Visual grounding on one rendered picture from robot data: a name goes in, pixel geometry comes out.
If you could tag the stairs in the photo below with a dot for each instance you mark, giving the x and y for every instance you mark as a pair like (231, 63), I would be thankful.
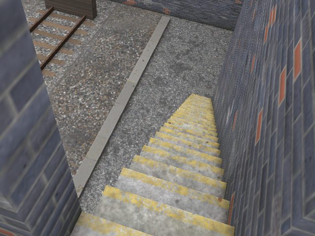
(174, 187)

